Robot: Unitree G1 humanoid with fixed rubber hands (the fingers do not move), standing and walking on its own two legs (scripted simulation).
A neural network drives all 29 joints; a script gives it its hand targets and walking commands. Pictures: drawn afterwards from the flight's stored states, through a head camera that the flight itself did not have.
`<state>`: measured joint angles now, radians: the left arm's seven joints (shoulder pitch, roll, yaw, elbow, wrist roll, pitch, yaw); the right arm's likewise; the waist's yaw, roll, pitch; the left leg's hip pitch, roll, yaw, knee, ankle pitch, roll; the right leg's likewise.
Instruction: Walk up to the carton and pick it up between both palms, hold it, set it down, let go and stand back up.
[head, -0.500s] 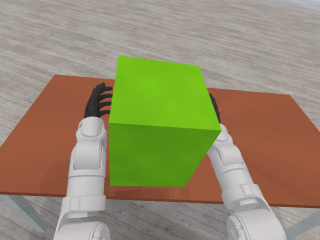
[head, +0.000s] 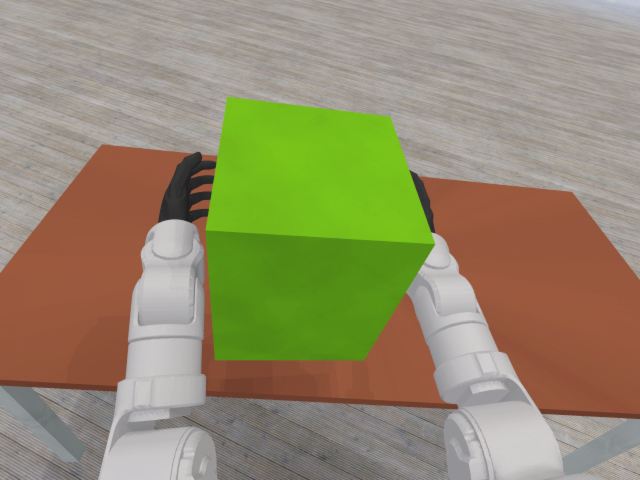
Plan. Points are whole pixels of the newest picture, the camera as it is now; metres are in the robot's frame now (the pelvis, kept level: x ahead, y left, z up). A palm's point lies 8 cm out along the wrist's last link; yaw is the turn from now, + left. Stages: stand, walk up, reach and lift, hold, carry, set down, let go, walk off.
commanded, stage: reach and lift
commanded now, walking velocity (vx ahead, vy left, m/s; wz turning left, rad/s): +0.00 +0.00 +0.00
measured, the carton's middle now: (301, 240) +0.37 +0.00 +0.13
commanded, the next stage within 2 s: hold in 0.06 s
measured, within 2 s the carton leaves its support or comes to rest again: neither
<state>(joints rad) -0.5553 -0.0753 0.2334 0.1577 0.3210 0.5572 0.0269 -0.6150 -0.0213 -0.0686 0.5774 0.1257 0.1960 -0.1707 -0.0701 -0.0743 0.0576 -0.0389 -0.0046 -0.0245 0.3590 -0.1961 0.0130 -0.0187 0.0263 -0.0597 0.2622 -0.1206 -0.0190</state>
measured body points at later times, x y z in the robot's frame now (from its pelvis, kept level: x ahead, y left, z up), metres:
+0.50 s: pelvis +0.00 +0.01 +0.00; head -0.03 +0.04 +0.45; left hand +0.38 +0.15 +0.18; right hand +0.38 -0.14 +0.17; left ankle +0.01 +0.11 -0.75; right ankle +0.02 -0.10 -0.75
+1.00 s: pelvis +0.00 +0.00 +0.00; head -0.05 +0.03 +0.45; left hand +0.36 +0.16 +0.19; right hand +0.37 -0.14 +0.18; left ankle +0.01 +0.11 -0.75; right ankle +0.02 -0.10 -0.75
